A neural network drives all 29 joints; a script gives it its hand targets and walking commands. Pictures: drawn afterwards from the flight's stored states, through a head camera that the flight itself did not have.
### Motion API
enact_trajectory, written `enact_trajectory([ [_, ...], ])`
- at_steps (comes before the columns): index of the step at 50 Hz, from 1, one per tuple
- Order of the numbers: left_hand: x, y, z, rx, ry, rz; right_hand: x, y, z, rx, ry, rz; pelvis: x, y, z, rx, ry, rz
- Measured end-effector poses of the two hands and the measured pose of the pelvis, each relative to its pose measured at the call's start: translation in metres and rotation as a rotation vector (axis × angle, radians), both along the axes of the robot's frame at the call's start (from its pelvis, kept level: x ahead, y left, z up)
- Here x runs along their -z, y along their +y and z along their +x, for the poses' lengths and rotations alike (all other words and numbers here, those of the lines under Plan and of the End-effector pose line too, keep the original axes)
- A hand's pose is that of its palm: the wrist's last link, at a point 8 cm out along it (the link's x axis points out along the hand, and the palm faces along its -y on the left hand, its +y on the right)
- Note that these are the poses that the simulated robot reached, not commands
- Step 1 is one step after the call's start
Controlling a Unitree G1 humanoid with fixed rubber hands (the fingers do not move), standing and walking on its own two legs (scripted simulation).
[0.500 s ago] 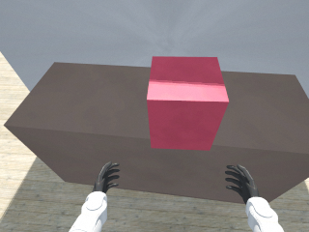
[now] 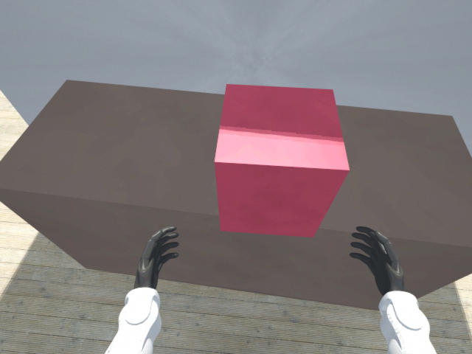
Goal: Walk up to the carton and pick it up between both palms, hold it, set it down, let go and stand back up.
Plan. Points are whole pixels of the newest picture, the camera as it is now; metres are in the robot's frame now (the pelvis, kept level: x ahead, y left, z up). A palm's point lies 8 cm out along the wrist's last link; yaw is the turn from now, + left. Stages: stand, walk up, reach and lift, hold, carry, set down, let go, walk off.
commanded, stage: reach and lift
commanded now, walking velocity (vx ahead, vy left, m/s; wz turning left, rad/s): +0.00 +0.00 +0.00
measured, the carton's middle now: (272, 165) +0.46 -0.06 +0.00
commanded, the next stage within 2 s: none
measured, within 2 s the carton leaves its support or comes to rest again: neither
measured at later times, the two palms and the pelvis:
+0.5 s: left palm (149, 231) +0.31 +0.17 +0.00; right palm (385, 239) +0.29 -0.24 +0.01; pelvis +0.00 +0.00 +0.00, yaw +0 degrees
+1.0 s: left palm (154, 177) +0.38 +0.16 +0.07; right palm (394, 187) +0.36 -0.25 +0.07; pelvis +0.00 +0.01 +0.01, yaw -2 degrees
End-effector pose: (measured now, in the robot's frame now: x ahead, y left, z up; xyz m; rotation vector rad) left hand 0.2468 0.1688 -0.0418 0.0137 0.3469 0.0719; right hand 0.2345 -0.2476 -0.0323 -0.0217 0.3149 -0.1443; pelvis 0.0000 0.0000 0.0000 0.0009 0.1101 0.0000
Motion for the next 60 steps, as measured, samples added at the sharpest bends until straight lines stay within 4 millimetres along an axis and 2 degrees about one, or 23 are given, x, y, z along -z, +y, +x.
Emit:
enact_trajectory([
  [5,-0.006,-0.001,0.007,0.006,-0.029,0.009,0.0,0.002,0.007,-0.009,-0.009,0.01,0.0,-0.004,-0.005,-0.011,0.014,0.004],
  [14,-0.021,-0.004,0.036,0.015,-0.055,0.019,-0.011,0.0,0.021,0.007,-0.029,0.012,0.0,-0.006,-0.007,-0.009,0.029,0.007],
  [21,-0.038,-0.005,0.056,0.013,-0.073,0.016,-0.03,0.001,0.042,0.002,-0.047,0.008,-0.003,-0.005,-0.005,0.0,0.023,0.004],
  [31,-0.056,0.003,0.075,0.008,-0.062,0.02,-0.051,0.006,0.074,-0.007,-0.043,0.015,-0.007,0.0,-0.003,0.002,0.017,-0.006],
  [41,-0.085,-0.007,0.108,0.055,-0.079,0.025,-0.073,-0.003,0.097,0.01,-0.033,0.025,-0.011,0.006,0.0,0.01,0.031,-0.013],
  [46,-0.101,-0.011,0.124,0.061,-0.082,0.028,-0.09,-0.006,0.109,0.007,-0.05,0.022,-0.013,0.007,0.003,0.02,0.035,-0.012],
  [60,-0.137,-0.011,0.16,0.049,-0.055,0.041,-0.13,-0.003,0.152,0.006,-0.038,0.024,-0.017,0.003,0.002,0.022,0.061,-0.008],
])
